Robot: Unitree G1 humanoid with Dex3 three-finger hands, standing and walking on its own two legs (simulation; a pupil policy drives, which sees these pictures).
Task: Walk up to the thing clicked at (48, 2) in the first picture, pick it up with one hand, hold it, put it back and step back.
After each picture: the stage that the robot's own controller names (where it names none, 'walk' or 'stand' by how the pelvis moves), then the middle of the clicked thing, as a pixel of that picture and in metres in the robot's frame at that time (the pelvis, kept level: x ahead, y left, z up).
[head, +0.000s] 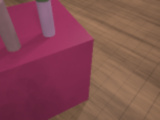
stand; (45, 14) +0.76 +0.21 +0.05
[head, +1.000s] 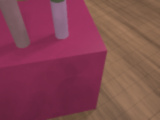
rise first; (59, 14) +0.71 +0.16 +0.06
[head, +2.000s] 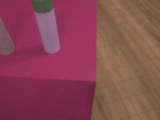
rise first; (47, 25) +0.56 +0.16 +0.08
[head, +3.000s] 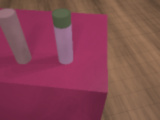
stand; (63, 39) +0.56 +0.10 +0.05
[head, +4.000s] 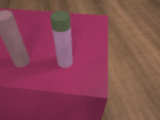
stand; (63, 42) +0.54 +0.11 +0.05
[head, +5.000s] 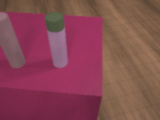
stand; (57, 42) +0.55 +0.13 +0.05
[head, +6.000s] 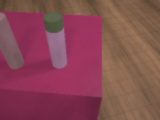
stand; (56, 43) +0.54 +0.13 +0.05
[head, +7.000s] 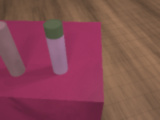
rise first; (57, 49) +0.52 +0.14 +0.05
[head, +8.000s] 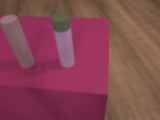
go down; (64, 42) +0.56 +0.13 +0.05
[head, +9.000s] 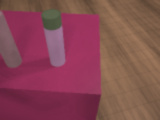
go down; (55, 40) +0.55 +0.12 +0.06
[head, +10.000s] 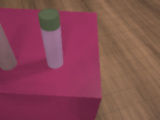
go down; (52, 42) +0.53 +0.12 +0.06
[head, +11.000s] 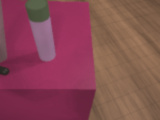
close in; (42, 33) +0.54 +0.14 +0.07
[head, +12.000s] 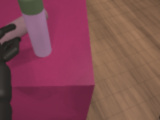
close; (37, 27) +0.54 +0.14 +0.09
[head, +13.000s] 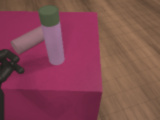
lift; (53, 38) +0.54 +0.13 +0.08
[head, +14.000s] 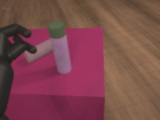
hold; (60, 49) +0.57 +0.13 +0.06
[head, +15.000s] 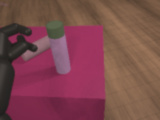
hold; (59, 49) +0.55 +0.14 +0.06
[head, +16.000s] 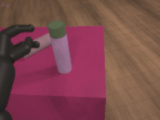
stand; (61, 49) +0.56 +0.13 +0.06
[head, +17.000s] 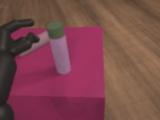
stand; (59, 49) +0.56 +0.14 +0.06
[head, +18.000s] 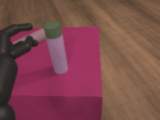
crouch; (57, 49) +0.56 +0.14 +0.06
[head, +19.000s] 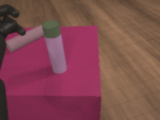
crouch; (55, 49) +0.56 +0.14 +0.06
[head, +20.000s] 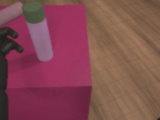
lower; (40, 34) +0.56 +0.15 +0.06
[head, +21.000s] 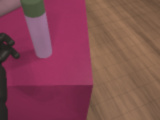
lower; (39, 30) +0.55 +0.15 +0.09
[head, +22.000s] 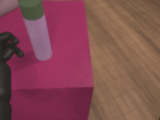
lower; (38, 32) +0.54 +0.15 +0.08
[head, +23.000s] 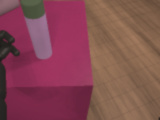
lower; (38, 31) +0.55 +0.15 +0.08
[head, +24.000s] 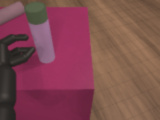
open; (42, 36) +0.54 +0.15 +0.08
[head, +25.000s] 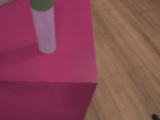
sink last; (44, 24) +0.55 +0.12 +0.08
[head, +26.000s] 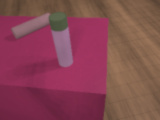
sink last; (62, 42) +0.56 +0.14 +0.06
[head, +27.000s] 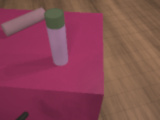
stand; (57, 40) +0.54 +0.13 +0.05
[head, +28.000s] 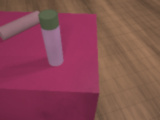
stand; (52, 40) +0.55 +0.15 +0.05
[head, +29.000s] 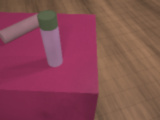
stand; (51, 41) +0.55 +0.15 +0.05
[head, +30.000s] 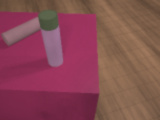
stand; (52, 41) +0.54 +0.15 +0.05
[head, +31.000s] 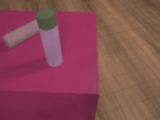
stand; (51, 40) +0.53 +0.15 +0.06
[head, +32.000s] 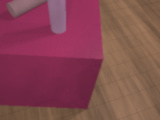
walk; (56, 5) +0.65 +0.12 +0.07
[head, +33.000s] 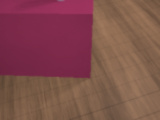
walk; out of the picture +0.98 +0.19 +0.07
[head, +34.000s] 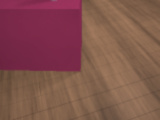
stand; out of the picture +1.23 +0.23 +0.07
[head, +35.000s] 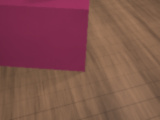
stand; out of the picture +1.19 +0.16 +0.05
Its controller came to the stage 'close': yes
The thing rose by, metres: 0.00
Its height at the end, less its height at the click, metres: +0.00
